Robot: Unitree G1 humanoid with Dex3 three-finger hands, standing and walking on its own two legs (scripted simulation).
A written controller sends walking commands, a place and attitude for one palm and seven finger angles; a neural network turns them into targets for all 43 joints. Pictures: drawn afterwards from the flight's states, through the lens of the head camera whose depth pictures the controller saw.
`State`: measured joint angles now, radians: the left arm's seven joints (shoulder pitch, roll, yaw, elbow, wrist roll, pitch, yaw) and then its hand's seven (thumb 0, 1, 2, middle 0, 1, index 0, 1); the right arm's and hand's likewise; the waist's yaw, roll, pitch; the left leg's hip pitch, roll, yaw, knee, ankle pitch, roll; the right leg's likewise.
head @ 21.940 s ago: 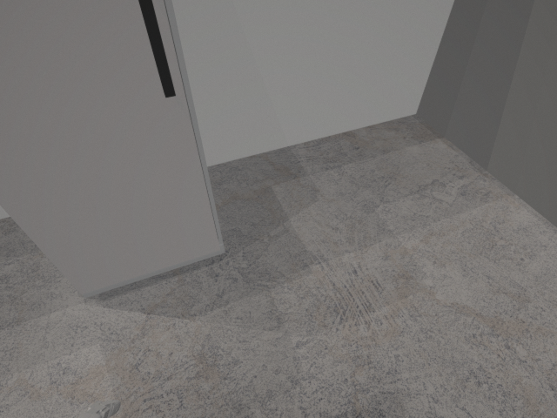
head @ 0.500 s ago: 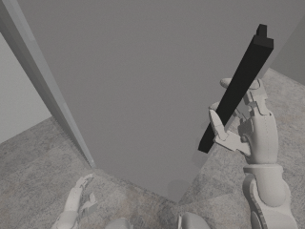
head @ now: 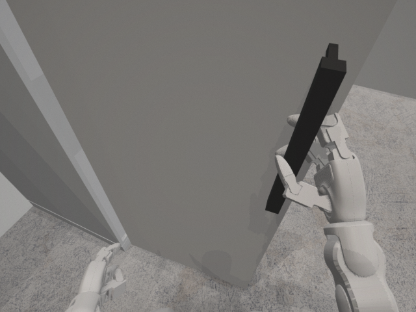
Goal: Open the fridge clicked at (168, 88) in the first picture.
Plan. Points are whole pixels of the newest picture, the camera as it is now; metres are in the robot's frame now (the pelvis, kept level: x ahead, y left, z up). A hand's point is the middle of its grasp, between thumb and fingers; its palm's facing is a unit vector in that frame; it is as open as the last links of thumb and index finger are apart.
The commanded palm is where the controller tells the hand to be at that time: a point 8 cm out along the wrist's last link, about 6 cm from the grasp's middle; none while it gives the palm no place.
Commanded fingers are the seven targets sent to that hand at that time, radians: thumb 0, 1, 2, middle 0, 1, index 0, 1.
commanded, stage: stop walking and hold the door back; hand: right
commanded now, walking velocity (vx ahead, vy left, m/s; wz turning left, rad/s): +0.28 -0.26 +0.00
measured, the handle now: (296, 145) +0.32 -0.10 +0.21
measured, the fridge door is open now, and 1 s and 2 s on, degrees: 86 79 79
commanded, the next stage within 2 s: none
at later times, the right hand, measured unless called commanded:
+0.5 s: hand (289, 156) +0.30 -0.09 +0.21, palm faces +0.19 +0.95 -0.24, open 6.7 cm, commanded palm +0.29 -0.17 +0.18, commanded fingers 0.00 -0.90 -0.90 0.45 1.40 0.45 1.40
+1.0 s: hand (292, 145) +0.32 -0.09 +0.21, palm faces +0.13 +0.97 -0.20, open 6.5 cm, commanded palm +0.29 -0.17 +0.18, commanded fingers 0.00 -0.90 -0.90 0.45 1.40 0.45 1.40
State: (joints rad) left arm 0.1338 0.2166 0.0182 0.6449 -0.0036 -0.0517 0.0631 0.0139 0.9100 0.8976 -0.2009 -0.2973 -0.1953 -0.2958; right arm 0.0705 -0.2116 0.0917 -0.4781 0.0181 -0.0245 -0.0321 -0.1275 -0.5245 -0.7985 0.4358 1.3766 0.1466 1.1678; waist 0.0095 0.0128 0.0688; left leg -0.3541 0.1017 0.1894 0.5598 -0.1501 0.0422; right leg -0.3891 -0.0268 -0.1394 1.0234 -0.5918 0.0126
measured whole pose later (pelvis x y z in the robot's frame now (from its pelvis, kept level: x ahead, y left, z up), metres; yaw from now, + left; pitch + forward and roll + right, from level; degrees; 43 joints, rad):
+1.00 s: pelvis -0.13 +0.05 -0.01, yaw -2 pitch -4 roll +0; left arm 0.26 0.25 0.00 0.79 -0.04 -0.06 0.09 0.01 0.91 0.90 -0.20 -0.30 -0.20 -0.30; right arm -0.87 -0.31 -0.22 0.86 0.00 -0.10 -0.01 -0.09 -0.58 -0.79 0.44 1.39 0.33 1.34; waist 0.07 -0.07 0.09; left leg -0.35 0.02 0.09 0.60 -0.18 0.04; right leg -0.38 -0.06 -0.04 0.99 -0.50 0.01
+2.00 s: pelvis -0.09 +0.01 +0.01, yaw +2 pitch +0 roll +0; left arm 0.17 0.24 -0.01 0.68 -0.03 0.00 0.11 0.01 0.91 0.90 -0.20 -0.30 -0.20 -0.30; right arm -0.54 -0.23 -0.09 0.37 0.05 -0.11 -0.05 -0.12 -0.62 -0.75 0.46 1.40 0.26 1.30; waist 0.04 -0.03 0.01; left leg -0.33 0.04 0.02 0.52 -0.19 -0.03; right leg -0.24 -0.05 -0.11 0.57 -0.33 0.00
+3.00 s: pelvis -0.10 +0.03 +0.01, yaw +0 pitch +3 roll +0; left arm 0.26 0.25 -0.02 0.66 -0.04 -0.11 0.04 0.01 0.91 0.90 -0.20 -0.30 -0.20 -0.30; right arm -0.71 -0.37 -0.21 0.71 0.08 -0.28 0.16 -0.01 0.56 -0.20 0.32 1.18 0.26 1.15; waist 0.04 0.02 -0.02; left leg -0.40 0.03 0.05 0.51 -0.16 0.00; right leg -0.31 -0.05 -0.07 0.53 -0.28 0.02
